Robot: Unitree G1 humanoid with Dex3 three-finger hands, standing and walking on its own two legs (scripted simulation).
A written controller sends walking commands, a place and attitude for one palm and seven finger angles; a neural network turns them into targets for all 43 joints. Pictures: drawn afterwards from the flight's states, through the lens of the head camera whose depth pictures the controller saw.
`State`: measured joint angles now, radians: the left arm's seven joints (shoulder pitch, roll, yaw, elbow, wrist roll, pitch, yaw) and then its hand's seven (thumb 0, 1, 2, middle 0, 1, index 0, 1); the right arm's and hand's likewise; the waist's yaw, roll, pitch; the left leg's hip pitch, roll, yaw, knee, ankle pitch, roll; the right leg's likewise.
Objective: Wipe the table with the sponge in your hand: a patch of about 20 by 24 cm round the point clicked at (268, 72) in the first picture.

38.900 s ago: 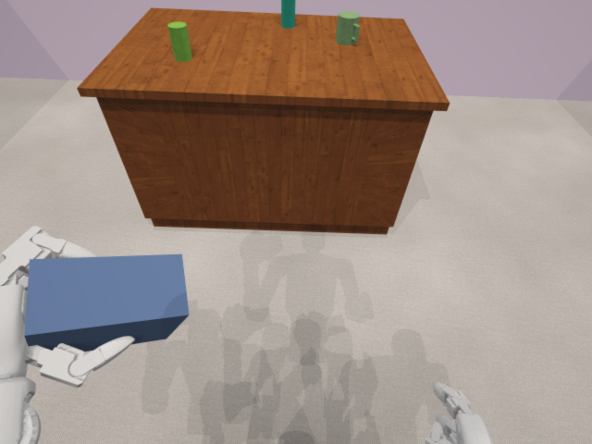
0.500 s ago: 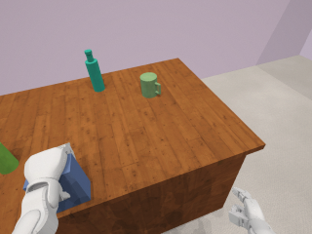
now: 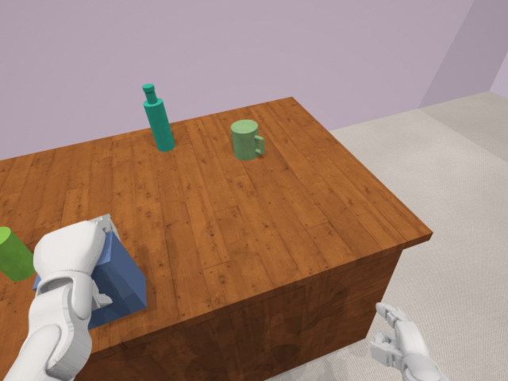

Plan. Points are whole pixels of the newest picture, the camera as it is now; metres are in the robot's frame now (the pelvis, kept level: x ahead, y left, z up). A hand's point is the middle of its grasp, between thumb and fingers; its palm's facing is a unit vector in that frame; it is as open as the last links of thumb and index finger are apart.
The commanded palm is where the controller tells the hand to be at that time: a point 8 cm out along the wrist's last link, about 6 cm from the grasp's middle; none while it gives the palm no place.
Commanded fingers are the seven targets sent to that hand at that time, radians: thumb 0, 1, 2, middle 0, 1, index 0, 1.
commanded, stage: lift the sponge slowly off the table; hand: left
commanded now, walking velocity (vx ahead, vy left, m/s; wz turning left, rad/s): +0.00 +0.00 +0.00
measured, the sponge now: (104, 290) +0.22 +0.30 +0.03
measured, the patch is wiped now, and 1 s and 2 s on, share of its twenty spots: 1.00 1.00 1.00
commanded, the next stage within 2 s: bring the sponge back beside the body in 0.72 s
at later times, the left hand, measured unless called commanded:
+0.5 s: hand (83, 250) +0.24 +0.31 +0.12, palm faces +0.09 -0.10 -0.99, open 10.7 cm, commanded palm +0.20 +0.30 +0.20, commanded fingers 0.00 0.10 1.30 -1.20 -1.60 -1.20 -1.60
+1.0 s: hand (87, 253) +0.23 +0.30 +0.12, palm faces +0.07 -0.11 -0.99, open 10.7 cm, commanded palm +0.20 +0.29 +0.20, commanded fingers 0.00 0.10 1.30 -1.20 -1.60 -1.20 -1.60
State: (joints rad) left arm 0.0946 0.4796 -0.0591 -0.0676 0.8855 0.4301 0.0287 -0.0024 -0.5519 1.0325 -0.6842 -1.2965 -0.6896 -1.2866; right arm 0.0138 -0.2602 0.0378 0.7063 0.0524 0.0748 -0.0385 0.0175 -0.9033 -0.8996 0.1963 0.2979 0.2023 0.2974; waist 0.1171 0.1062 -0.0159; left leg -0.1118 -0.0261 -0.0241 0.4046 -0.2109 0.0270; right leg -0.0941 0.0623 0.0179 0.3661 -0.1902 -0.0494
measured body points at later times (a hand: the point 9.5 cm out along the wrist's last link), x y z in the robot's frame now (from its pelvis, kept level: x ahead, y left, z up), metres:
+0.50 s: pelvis +0.00 +0.00 +0.00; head -0.04 -0.05 +0.45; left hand +0.23 +0.31 +0.18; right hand +0.24 -0.21 -0.08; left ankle +0.01 +0.10 -0.74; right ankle +0.01 -0.09 -0.74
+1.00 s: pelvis -0.01 -0.01 +0.00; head -0.04 -0.05 +0.45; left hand +0.22 +0.30 +0.18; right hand +0.25 -0.20 -0.07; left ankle +0.01 +0.10 -0.74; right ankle +0.01 -0.09 -0.74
